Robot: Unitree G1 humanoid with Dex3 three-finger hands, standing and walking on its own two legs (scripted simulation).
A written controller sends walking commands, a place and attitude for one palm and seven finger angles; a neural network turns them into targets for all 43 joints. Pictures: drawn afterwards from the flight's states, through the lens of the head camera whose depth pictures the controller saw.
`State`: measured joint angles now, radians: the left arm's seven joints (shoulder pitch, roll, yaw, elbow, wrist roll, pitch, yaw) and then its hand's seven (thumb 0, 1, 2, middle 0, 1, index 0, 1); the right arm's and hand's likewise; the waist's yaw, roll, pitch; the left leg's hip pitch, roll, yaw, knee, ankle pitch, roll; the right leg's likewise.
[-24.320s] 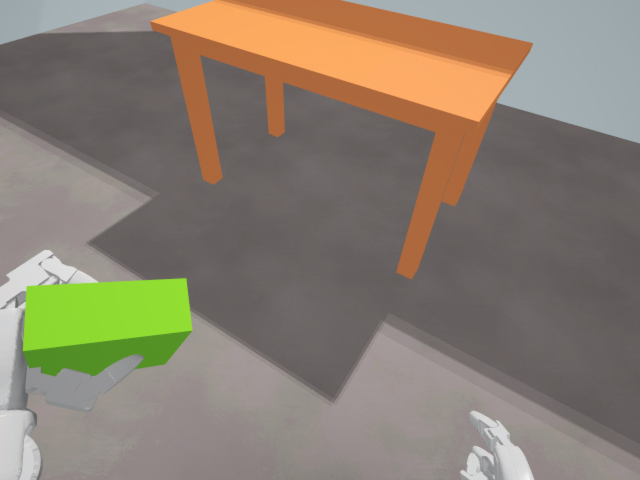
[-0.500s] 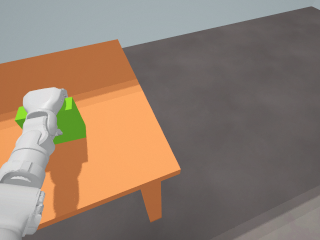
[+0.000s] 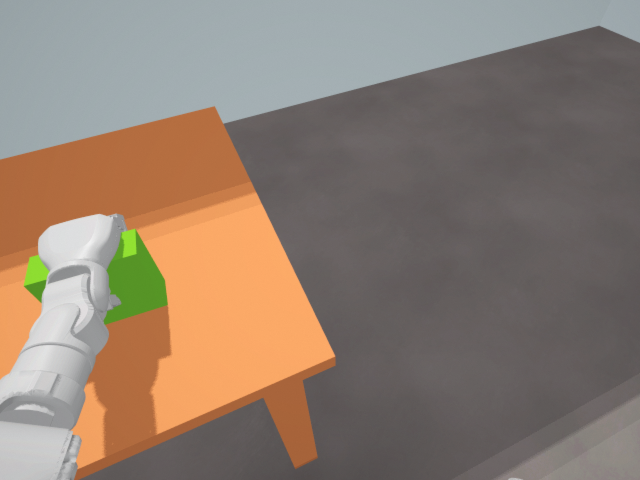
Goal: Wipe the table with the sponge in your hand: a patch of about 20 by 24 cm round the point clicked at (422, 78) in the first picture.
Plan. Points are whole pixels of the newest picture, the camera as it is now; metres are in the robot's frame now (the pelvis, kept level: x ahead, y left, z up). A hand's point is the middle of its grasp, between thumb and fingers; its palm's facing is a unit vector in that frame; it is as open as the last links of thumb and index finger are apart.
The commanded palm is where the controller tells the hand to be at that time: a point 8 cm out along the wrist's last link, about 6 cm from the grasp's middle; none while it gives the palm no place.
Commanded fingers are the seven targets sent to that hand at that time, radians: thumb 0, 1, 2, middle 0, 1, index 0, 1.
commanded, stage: wipe back along the middle lane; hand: left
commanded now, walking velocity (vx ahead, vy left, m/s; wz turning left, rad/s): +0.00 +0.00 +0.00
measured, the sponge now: (110, 291) +0.36 +0.33 +0.02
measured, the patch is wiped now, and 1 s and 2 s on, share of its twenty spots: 0.40 0.70 0.75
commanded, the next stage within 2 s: slide across to the third lane in 1.22 s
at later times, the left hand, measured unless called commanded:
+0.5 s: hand (113, 295) +0.33 +0.29 +0.06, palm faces -0.03 -0.01 -1.00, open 9.4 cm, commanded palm +0.28 +0.27 +0.09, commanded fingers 0.00 0.10 1.30 -1.20 -1.60 -1.20 -1.60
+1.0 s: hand (121, 328) +0.28 +0.26 +0.06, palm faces +0.01 -0.03 -1.00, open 9.3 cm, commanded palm +0.23 +0.24 +0.09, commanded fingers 0.00 0.10 1.30 -1.20 -1.60 -1.20 -1.60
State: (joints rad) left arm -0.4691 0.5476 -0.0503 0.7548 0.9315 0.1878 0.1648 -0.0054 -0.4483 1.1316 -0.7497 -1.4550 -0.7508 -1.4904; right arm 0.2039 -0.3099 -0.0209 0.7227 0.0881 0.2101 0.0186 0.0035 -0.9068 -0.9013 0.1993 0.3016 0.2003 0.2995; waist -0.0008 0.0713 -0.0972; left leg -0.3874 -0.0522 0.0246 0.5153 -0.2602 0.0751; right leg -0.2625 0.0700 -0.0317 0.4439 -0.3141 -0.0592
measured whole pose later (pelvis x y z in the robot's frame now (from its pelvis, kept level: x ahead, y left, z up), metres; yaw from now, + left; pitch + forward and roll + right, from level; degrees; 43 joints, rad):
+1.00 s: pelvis -0.01 -0.01 +0.00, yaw -1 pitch +2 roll +0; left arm -0.05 0.41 -0.16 0.17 0.93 0.44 0.17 0.03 -0.44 1.10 -0.72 -1.47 -0.76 -1.47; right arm 0.07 -0.29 0.01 0.65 0.09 0.20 0.03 0.01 -0.91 -0.90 0.20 0.30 0.20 0.30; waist 0.05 0.11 -0.08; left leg -0.27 -0.06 0.04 0.49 -0.25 0.07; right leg -0.17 0.06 -0.02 0.47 -0.33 -0.06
